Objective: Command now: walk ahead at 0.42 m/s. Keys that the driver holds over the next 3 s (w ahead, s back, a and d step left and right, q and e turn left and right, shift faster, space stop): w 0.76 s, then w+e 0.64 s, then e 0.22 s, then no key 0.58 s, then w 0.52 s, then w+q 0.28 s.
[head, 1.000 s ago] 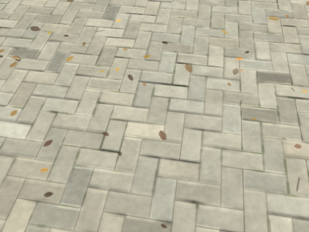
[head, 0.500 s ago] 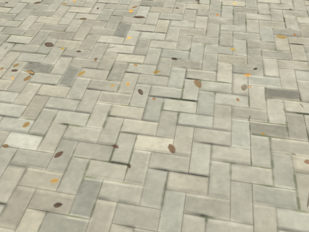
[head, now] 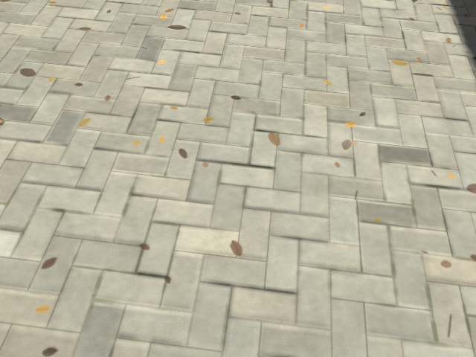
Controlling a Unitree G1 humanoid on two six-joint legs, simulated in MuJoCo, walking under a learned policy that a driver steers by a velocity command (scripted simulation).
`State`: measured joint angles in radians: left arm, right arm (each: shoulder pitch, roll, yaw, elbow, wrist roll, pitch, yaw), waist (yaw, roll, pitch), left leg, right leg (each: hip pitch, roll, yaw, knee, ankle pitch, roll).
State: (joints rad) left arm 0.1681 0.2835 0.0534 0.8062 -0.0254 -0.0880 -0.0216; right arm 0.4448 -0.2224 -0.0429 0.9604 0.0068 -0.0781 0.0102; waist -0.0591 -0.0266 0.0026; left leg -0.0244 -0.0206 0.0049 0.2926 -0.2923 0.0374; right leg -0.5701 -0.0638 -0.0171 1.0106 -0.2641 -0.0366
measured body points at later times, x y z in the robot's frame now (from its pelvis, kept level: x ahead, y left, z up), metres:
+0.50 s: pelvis +0.27 -0.07 +0.00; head +0.28 -0.08 +0.45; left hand +0.30 +0.20 -0.12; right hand +0.40 -0.35 -0.11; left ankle +0.38 +0.11 -0.67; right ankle +0.26 -0.15 -0.74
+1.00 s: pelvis +0.56 -0.01 +0.00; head +0.58 +0.00 +0.45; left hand +0.66 +0.27 -0.13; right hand +0.62 -0.28 -0.12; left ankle +0.58 +0.08 -0.74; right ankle +0.57 -0.18 -0.66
